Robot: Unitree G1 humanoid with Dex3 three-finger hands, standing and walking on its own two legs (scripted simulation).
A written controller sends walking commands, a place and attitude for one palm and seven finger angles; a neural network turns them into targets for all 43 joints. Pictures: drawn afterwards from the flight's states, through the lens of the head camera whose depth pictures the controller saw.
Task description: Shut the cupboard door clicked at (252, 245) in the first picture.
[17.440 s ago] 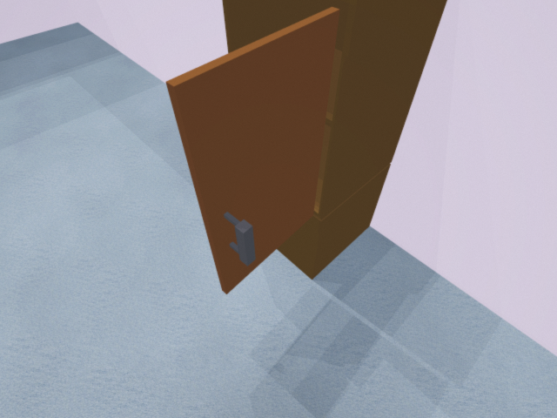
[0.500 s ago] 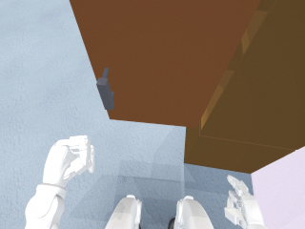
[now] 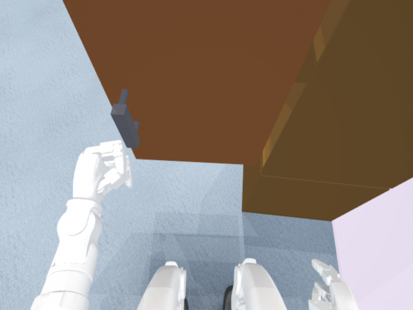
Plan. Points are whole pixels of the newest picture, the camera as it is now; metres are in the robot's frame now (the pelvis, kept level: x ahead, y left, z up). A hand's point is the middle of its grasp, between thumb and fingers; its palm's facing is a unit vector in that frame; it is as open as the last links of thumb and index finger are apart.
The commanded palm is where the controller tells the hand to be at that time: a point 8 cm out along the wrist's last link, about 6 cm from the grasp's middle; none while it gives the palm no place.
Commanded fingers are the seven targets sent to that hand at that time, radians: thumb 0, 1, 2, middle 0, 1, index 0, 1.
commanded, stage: bring the fist close to the handle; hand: left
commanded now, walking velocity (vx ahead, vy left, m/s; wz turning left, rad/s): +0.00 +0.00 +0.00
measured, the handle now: (128, 119) +0.48 +0.19 +0.02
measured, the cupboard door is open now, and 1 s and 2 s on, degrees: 93 91 69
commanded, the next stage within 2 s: push the door shut along its arc in 0.62 s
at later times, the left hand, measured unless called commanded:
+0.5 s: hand (132, 157) +0.39 +0.16 +0.02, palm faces -0.02 -1.00 -0.03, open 3.1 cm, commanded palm +0.37 +0.21 +0.02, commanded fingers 0.00 0.90 0.90 -1.30 -1.50 -1.30 -1.50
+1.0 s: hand (136, 147) +0.42 +0.16 +0.02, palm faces -0.07 -1.00 -0.06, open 3.0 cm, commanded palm +0.41 +0.20 +0.02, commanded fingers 0.00 0.90 0.90 -1.30 -1.50 -1.30 -1.50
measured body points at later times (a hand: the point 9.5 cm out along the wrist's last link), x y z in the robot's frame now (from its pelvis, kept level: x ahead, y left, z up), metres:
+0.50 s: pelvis +0.00 +0.00 +0.00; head +0.13 +0.01 +0.43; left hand +0.39 +0.22 +0.02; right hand +0.11 -0.25 -0.12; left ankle +0.02 +0.09 -0.61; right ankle +0.05 -0.10 -0.61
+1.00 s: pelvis -0.01 +0.00 -0.01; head +0.13 +0.01 +0.42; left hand +0.41 +0.21 +0.02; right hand +0.11 -0.26 -0.13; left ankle +0.02 +0.09 -0.61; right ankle +0.05 -0.10 -0.61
